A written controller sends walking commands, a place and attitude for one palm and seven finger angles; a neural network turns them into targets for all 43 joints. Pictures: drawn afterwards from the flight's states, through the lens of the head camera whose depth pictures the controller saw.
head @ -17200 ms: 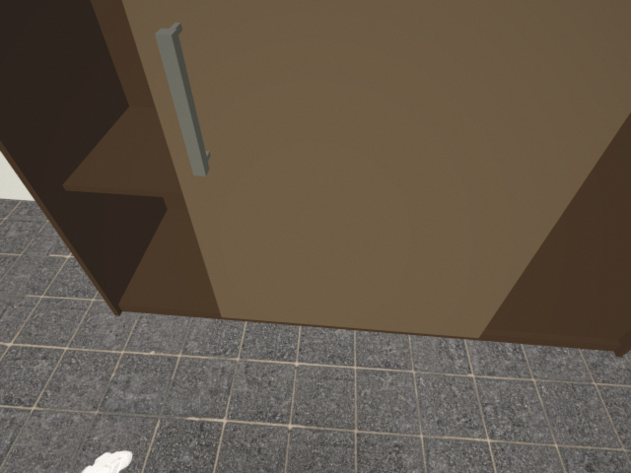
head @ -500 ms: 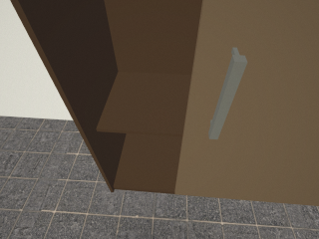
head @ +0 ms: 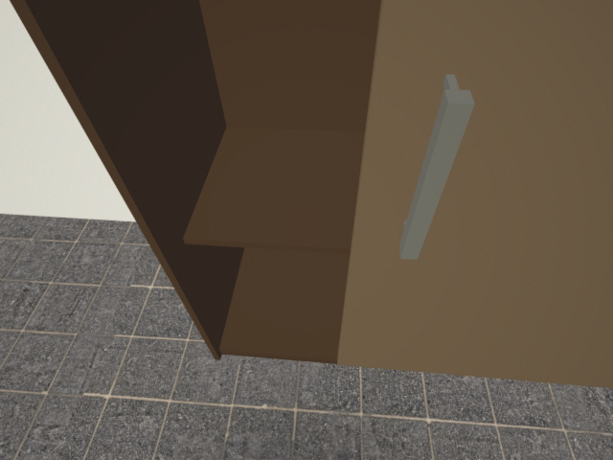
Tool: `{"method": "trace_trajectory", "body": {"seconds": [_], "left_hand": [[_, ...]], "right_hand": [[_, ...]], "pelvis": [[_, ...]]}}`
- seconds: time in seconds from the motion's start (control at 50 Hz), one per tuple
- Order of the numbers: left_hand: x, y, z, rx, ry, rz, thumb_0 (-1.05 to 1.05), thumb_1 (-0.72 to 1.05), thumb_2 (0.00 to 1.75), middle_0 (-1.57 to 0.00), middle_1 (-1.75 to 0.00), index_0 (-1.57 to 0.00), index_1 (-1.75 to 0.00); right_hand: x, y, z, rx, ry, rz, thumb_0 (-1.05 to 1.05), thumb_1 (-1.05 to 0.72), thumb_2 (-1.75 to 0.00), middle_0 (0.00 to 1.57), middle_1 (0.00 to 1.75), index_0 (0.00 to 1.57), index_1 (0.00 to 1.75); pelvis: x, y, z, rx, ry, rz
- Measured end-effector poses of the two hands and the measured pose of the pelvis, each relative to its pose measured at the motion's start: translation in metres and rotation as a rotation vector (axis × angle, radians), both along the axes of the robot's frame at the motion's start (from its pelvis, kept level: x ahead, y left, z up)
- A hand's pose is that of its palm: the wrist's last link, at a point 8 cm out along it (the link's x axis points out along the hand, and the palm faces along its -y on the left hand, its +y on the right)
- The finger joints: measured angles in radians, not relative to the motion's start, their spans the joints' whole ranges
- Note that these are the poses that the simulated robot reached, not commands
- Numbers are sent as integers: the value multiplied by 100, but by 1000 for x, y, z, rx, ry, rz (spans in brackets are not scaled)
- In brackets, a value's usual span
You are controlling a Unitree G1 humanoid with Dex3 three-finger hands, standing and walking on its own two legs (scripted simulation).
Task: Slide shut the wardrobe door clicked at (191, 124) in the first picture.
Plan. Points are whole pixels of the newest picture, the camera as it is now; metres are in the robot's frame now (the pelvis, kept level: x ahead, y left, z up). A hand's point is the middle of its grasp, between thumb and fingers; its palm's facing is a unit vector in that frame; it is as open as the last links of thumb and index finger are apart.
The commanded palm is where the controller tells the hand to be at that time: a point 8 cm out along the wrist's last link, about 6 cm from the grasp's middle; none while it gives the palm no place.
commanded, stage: come to a stop and stand still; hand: right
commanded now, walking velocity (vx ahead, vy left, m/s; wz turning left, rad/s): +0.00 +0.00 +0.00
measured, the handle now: (426, 179) +0.46 -0.13 +0.12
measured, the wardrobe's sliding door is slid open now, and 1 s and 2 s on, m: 0.39 0.39 0.39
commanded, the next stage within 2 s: look again from close up in 1.38 s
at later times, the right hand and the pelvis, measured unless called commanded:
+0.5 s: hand out of the picture -0.05 -0.22 -0.15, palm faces +0.02 +0.97 -0.25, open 7.4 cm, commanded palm none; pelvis -0.03 -0.04 +0.01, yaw +1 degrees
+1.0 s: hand out of the picture +0.02 -0.18 -0.16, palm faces -0.01 +0.98 -0.22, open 7.3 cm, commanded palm none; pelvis +0.01 +0.00 +0.01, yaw +1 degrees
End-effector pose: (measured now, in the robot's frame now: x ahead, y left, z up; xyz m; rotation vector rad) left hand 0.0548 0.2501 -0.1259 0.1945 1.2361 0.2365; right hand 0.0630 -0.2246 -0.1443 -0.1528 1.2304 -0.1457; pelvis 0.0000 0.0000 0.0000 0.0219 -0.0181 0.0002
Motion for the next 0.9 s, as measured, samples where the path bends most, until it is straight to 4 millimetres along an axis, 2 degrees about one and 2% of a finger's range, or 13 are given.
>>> {"method": "trace_trajectory", "body": {"seconds": [0.1,0.2,0.34,0.48,0.58,0.68,0.74,0.9], "left_hand": [[1,-27,0,-26,-102,-24,0,91,90,-20,-30,-20,-30],[-7,-54,-7,-91,-130,-43,0,92,90,-20,-30,-20,-30],[-32,-57,-12,-105,-60,-62,0,93,90,-20,-30,-21,-30],[-62,-52,-18,-109,52,-54,0,92,90,-20,-30,-20,-30],[-74,-50,-18,-115,93,-29,0,91,90,-20,-30,-20,-30],[-78,-49,-17,-123,119,-13,0,91,90,-20,-30,-20,-30],[-77,-47,-16,-128,126,-6,0,91,90,-20,-30,-20,-30],[-65,-40,-15,-134,128,0,0,91,90,-20,-30,-20,-30]], "right_hand": [[-20,-24,6,-17,0,12,1,-91,-90,20,29,20,30],[-47,-48,17,-58,22,21,1,-91,-90,20,29,20,30],[-90,-62,26,-87,104,-9,1,-91,-90,20,29,20,30],[-116,-50,26,-62,177,-36,1,-91,-90,20,29,20,30],[-115,-32,23,-29,206,-22,1,-91,-90,20,29,20,30],[-98,-15,20,-1,189,-7,1,-91,-90,20,29,20,30],[-84,-6,18,6,170,4,1,-91,-90,20,29,20,30],[-58,-2,19,-16,146,12,2,-93,-90,20,29,20,30]], "pelvis": [[-9,-20,-1,-9,-32,27],[-21,-32,1,-21,-40,39],[-30,-38,5,-29,-20,20],[-27,-37,8,-35,-9,12],[-22,-32,9,-40,-3,19],[-15,-25,11,-43,1,22],[-10,-20,11,-43,1,23],[1,-7,12,-41,2,22]]}}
